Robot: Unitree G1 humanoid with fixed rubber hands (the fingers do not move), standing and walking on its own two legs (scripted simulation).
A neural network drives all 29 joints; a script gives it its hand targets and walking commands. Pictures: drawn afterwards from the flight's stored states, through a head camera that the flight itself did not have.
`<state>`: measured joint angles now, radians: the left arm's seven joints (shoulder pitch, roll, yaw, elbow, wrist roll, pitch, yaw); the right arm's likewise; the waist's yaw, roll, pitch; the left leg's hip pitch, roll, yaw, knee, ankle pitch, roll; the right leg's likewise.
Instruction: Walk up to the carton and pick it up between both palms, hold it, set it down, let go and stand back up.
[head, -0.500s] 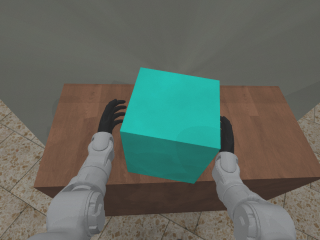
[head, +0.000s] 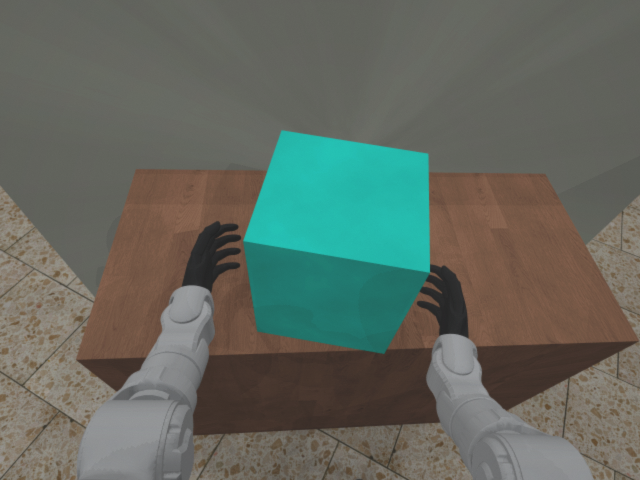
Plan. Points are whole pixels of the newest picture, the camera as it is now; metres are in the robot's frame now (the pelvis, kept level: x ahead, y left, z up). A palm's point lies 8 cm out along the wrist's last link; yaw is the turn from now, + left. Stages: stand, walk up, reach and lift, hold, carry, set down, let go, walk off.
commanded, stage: set down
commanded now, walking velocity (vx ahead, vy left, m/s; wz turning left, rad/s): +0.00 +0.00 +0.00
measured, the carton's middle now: (336, 249) +0.44 -0.02 -0.01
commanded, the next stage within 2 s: none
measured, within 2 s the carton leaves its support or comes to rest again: neither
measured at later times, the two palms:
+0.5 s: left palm (173, 320) +0.32 +0.20 +0.00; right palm (477, 363) +0.26 -0.19 -0.01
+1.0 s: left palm (146, 375) +0.26 +0.22 -0.01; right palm (500, 420) +0.19 -0.20 -0.02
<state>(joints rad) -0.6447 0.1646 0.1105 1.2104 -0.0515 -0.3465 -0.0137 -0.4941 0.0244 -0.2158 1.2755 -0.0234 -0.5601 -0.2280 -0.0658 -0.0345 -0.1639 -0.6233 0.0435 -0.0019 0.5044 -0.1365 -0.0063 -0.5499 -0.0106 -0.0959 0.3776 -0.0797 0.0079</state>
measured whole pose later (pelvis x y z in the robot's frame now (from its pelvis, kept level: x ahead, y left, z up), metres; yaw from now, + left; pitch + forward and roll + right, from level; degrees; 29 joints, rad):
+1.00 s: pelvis +0.00 +0.00 +0.01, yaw +1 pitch -5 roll -2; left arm -0.02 0.26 0.02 0.60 -0.19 -0.20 -0.07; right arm 0.15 0.02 -0.07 0.56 0.06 -0.32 -0.22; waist -0.06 -0.03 0.06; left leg -0.23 0.04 0.00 0.50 -0.20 -0.01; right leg -0.15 -0.01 -0.10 0.38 -0.14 0.01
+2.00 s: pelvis +0.02 +0.00 +0.01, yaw +1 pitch -6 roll -2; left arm 0.08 0.26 0.01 0.52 -0.08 0.02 -0.04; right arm 0.18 -0.01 -0.07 0.52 0.06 -0.17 -0.08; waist -0.05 -0.03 0.08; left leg -0.17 0.04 0.00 0.50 -0.23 -0.01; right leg -0.10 -0.01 -0.10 0.38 -0.17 0.01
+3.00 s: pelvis +0.03 -0.01 +0.01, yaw +1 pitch -5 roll -2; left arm 0.12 0.21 0.01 0.52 0.03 0.11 0.02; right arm 0.18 -0.13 -0.07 0.58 0.05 -0.08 0.03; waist -0.05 -0.03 0.08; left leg -0.18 0.04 0.00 0.49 -0.23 -0.01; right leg -0.11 -0.01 -0.10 0.39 -0.19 0.01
